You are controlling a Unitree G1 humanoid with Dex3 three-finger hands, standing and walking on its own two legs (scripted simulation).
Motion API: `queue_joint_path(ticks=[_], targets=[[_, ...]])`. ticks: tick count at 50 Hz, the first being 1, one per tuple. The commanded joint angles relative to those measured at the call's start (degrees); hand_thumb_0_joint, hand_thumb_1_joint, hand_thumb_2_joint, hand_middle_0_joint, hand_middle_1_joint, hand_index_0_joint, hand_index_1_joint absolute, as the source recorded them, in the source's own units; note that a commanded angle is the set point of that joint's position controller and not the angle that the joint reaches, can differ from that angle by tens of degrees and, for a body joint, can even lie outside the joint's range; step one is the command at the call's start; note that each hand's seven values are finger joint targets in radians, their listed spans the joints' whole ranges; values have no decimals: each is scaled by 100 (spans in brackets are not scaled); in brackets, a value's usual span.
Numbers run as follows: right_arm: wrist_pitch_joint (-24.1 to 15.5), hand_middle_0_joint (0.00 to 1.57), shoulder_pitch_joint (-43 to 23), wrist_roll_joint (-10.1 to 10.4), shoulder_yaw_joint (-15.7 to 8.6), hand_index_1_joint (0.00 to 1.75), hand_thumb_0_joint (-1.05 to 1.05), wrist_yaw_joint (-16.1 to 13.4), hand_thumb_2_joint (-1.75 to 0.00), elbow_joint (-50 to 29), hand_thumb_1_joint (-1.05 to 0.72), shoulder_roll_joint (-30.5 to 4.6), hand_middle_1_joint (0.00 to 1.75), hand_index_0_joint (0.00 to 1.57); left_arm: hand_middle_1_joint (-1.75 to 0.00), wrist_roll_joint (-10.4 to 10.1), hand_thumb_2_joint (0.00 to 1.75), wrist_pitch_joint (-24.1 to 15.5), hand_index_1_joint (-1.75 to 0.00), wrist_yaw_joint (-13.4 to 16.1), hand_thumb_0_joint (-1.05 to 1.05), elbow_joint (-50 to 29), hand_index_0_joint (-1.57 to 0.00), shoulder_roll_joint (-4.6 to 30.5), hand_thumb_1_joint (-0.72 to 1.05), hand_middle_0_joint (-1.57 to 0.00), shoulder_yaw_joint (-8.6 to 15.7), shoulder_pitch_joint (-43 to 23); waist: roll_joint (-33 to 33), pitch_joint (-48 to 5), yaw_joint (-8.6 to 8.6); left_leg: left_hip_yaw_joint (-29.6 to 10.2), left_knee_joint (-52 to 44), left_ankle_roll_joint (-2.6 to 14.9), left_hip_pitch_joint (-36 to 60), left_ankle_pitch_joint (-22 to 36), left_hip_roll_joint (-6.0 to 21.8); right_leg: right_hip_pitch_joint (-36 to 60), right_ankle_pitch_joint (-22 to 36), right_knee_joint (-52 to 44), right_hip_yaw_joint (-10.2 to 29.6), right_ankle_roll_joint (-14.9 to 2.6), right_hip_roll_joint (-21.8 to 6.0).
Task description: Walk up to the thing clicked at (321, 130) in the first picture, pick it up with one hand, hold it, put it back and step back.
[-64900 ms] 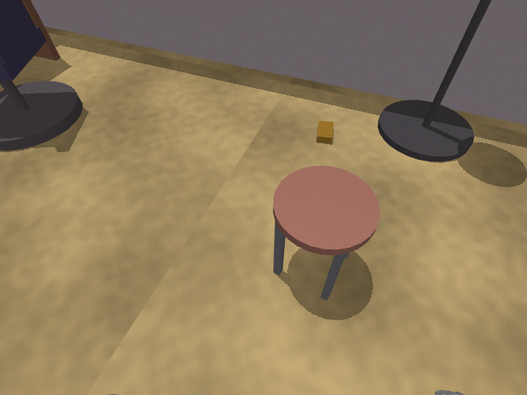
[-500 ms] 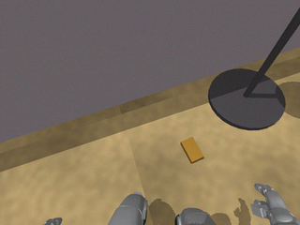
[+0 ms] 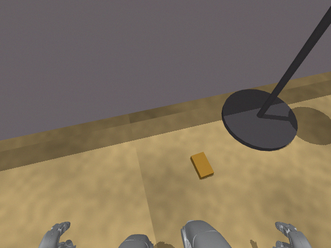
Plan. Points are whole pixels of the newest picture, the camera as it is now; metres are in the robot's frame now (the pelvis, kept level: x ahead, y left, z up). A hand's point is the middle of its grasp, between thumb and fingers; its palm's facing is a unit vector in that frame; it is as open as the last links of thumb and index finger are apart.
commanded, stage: step back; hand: right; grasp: from above
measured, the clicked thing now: (201, 165) +0.57 -0.24 -0.74
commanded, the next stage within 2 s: none
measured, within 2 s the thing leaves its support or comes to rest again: neither
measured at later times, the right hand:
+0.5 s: hand out of the picture -0.05 -0.29 -0.16, palm faces +0.01 +0.93 -0.36, open 7.4 cm
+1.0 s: hand out of the picture -0.19 -0.24 -0.14, palm faces +0.05 +0.90 -0.42, open 7.4 cm
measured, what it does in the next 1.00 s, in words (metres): walks backwards: right foot, then left foot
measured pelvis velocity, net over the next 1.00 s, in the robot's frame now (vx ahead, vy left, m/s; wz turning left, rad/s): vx -0.30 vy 0.04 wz -0.07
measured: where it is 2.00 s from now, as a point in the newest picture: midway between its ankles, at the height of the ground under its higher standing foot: outside the picture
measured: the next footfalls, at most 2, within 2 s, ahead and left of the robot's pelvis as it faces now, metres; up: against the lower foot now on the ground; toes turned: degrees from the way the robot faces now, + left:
right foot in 0.20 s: -0.05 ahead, -0.12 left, +0.00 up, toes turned -1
left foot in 0.68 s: -0.19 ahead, +0.14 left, +0.00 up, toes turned -1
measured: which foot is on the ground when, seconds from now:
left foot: down 0.00-0.22, up 0.24-0.66, down 0.68-1.00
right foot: up 0.00-0.18, down 0.20-0.70, up 0.72-1.00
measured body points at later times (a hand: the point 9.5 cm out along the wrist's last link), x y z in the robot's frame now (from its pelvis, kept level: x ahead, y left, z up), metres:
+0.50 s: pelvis -0.14 -0.02 +0.00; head -0.07 -0.06 +0.45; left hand -0.02 +0.29 -0.09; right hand -0.05 -0.34 -0.14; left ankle -0.19 +0.15 -0.64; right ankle -0.09 -0.12 -0.73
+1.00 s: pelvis -0.30 +0.04 -0.01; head -0.25 +0.04 +0.44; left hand -0.24 +0.36 -0.13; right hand -0.19 -0.28 -0.11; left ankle -0.23 +0.14 -0.73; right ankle -0.35 -0.08 -0.71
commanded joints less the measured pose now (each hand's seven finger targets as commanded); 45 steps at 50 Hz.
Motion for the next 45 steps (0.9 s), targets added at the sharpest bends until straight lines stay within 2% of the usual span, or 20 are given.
queue_joint_path(ticks=[1,6,9,10,11,12,13,16,20,23,27,30,33,34,35,36,37,40,41,45], targets=[[-157,20,-464,-29,-396,30,0,-133,-90,-773,-90,-1304,30,20,-30,-14,90,-182,-30,102,0,-305,-20,1154,90,-20,265,437,789,-834,81,-963,-946,1071,238,2755,1203,-171,182,680,245,200,162],[-52,20,-92,-72,-399,30,0,-138,-90,-867,-90,-1342,30,20,-30,36,90,-274,-30,114,0,-446,-20,1048,90,-20,255,537,1163,-1330,-66,-902,-451,992,1454,2832,1303,-103,143,-1865,-184,204,-404],[64,20,-302,41,-356,30,0,-73,-90,-946,-90,-1458,30,20,-30,161,90,-343,-30,90,0,-256,-20,1007,90,-20,338,976,1011,-1392,201,-614,291,620,773,2316,1038,1108,2020,-3957,-556,82,-414],[112,20,-180,58,-309,30,0,-55,-90,-973,-90,-1261,30,20,-30,241,90,-365,-30,85,0,-306,-20,1190,90,-20,420,871,518,-1336,110,-518,542,324,28,1375,724,1534,2444,-3990,143,-29,-804],[112,20,-69,82,-261,30,0,-51,-90,-1019,-90,-1039,30,20,-30,334,90,-367,-30,79,0,-385,-20,1784,90,-20,548,729,-940,-1276,60,-71,1582,17,-1220,-446,-124,1973,3331,-4137,1862,-491,-2106],[112,20,-435,32,-362,30,0,-138,-90,-1016,-90,-1263,30,20,-30,303,90,-347,-30,41,0,-484,-20,2111,90,-20,576,545,-1014,-1046,275,-382,2470,-80,-1173,-1964,-439,978,3592,-4095,2284,-1212,-2748],[107,20,-555,-24,-407,30,0,-192,-90,-991,-90,-1346,30,20,-30,288,90,-363,-30,58,0,-563,-20,2173,90,-20,605,414,-1181,-881,421,-747,3289,-104,-951,-2150,-466,387,3388,-4277,2715,-1595,-3034],[127,20,-8,104,-402,30,0,-126,-90,-700,-90,-1265,30,20,-30,300,90,-421,-30,125,0,-647,-20,1463,90,-20,400,-198,-643,-729,-149,-1058,4012,-24,-1533,-1210,-596,1053,4282,-3799,872,-854,-1912],[102,20,174,19,-447,30,0,-110,-90,-679,-90,-1232,30,20,-30,182,90,-416,-30,158,0,-596,-20,1285,90,-20,412,408,-563,-1156,105,-847,3847,-302,-1751,-1046,-584,2250,4889,-3349,811,-972,-1873],[75,20,150,2,-404,30,0,-104,-90,-765,-90,-1210,30,20,-30,138,90,-399,-30,196,0,-654,-20,1400,90,-20,469,538,-637,-1233,271,-736,3148,-438,-1725,-1278,-430,2555,4664,-3333,876,-1336,-2139],[60,20,244,25,-382,30,0,-61,-90,-710,-90,-1183,30,20,-30,183,90,-368,-30,194,0,-740,-20,1588,90,-20,537,475,-962,-1383,309,-438,1917,-389,-1045,-1349,-49,2227,4332,-3268,800,-1349,-2282],[47,20,663,6,-431,30,0,17,-90,-444,-90,-1254,30,20,-30,223,90,-290,-30,123,0,-888,-20,1694,90,-20,533,100,-1151,-1388,160,101,855,-232,-90,-1034,35,1195,3016,-3395,692,-1123,-2131],[23,20,1354,-52,-514,30,0,76,-90,-113,-90,-1267,30,20,-30,160,90,-190,-30,82,0,-938,-20,1640,90,-20,511,-203,-856,-1435,-232,213,-397,104,937,-78,73,118,1778,-3019,442,-605,-1754],[6,20,1264,-127,-595,30,0,92,-90,-188,-90,-1538,30,20,-30,130,90,-169,-30,83,0,-955,-20,1422,90,-20,447,-65,53,-1186,-184,-865,-920,341,817,-720,599,-569,832,-2359,280,-311,-1141],[-11,20,871,-150,-654,30,0,115,-90,-455,-90,-1965,30,20,-30,87,90,-169,-30,121,0,-1005,-20,1081,90,-20,356,3,1376,-809,-153,-2459,-1694,744,194,-1472,1668,-1211,-129,-1027,-182,49,-101],[8,20,251,-185,-725,30,0,87,-90,-739,-90,-2450,30,20,-30,128,90,-159,-30,221,0,-977,-20,1306,90,-20,476,-137,1796,-479,-314,-3089,-2114,1555,-1411,-1414,2550,-590,-531,316,134,179,-122],[-11,20,-167,-162,-684,30,0,64,-90,-855,-90,-2305,30,20,-30,119,90,-161,-30,221,0,-848,-20,1525,90,-20,534,44,1618,-195,-105,-3006,-2245,1513,-2071,-1693,2500,-256,-246,813,375,135,-267],[-43,20,-885,-135,-505,30,0,-16,-90,-974,-90,-1485,30,20,-30,36,90,-197,-30,137,0,-486,-20,1294,90,-20,415,675,933,-259,361,-750,-1394,780,-1283,98,1202,-285,614,1093,342,137,153],[-31,20,-773,-128,-527,30,0,-16,-90,-959,-90,-1414,30,20,-30,62,90,-222,-30,159,0,-441,-20,1179,90,-20,361,826,986,-410,307,-546,-1219,666,-898,368,1048,-451,648,1097,323,186,189],[-39,20,-2,-170,-507,30,0,-102,-90,-917,-90,-1370,30,20,-30,75,90,-338,-30,170,0,-632,-20,1097,90,-20,258,561,1265,-841,-147,-714,-744,959,867,1696,1375,-803,62,-384,-30,257,-145]])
